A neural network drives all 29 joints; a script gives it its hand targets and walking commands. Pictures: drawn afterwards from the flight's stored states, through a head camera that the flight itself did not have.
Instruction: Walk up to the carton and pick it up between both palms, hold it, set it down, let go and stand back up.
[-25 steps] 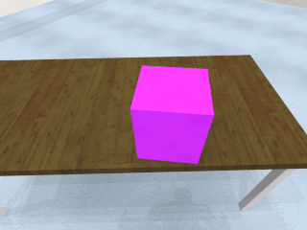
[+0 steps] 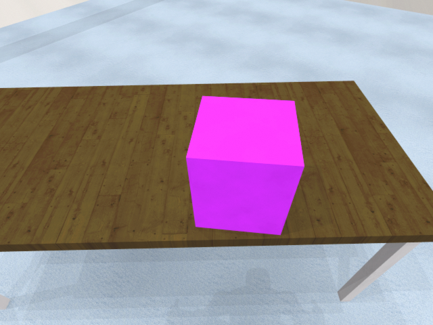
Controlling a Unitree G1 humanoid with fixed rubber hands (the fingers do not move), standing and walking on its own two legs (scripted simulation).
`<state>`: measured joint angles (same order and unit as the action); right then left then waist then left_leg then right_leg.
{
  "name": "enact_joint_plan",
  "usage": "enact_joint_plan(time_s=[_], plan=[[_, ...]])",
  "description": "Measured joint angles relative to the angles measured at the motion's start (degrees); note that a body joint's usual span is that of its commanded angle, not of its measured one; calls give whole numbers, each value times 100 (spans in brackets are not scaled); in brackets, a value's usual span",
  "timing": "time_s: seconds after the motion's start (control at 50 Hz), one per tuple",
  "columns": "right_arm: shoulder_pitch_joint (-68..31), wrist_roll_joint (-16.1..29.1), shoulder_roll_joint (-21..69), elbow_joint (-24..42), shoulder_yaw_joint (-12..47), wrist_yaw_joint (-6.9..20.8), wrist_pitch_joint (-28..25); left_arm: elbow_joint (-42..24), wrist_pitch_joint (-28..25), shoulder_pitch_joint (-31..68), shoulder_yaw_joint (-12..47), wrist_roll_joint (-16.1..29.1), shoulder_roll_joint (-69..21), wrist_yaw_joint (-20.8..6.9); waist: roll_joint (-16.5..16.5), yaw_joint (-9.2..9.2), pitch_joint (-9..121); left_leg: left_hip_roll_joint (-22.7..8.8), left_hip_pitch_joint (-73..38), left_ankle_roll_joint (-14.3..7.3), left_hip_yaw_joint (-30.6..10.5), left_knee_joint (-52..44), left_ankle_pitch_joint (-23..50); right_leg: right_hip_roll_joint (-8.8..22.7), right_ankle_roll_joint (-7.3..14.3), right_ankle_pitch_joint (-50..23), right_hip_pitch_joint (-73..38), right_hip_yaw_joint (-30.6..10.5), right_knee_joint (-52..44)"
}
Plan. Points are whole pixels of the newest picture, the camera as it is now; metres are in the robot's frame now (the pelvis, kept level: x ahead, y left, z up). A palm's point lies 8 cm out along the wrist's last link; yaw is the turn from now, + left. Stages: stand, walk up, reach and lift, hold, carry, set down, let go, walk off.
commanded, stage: stand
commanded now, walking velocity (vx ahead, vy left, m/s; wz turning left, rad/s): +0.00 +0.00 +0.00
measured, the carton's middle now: (242, 167) +0.47 -0.03 +0.00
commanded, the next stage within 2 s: walk up in 0.20 s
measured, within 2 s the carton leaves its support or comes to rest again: neither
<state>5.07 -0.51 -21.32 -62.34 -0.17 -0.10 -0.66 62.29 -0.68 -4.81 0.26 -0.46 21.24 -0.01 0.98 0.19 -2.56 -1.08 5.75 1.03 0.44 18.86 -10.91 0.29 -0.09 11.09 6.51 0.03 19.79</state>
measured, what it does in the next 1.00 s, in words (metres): stands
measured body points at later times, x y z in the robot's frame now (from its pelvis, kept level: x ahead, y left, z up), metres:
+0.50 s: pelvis +0.00 +0.00 +0.00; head +0.00 +0.01 +0.45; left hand +0.09 +0.31 -0.13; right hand +0.09 -0.32 -0.12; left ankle -0.01 +0.13 -0.75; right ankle +0.00 -0.12 -0.75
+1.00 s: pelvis +0.02 -0.01 -0.01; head +0.03 -0.01 +0.44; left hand +0.14 +0.30 -0.12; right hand +0.12 -0.33 -0.11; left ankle -0.01 +0.13 -0.75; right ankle +0.00 -0.12 -0.75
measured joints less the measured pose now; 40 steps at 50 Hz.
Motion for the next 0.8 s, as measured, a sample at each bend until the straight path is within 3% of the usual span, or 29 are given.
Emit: enact_joint_plan(time_s=[0.4,0.8], plan=[[76,-23,-26,-36,-24,26,5,44,3,-28,-8,-19,41,-17,22,0,2,0,9,-8,18,-26,34,6,-13,-50,12,-21,-38],[393,-80,-104,453,-96,-43,-145,-361,121,-333,-187,-12,107,-105,7,-39,17,-117,-17,66,106,320,-372,-105,58,321,43,-114,326]])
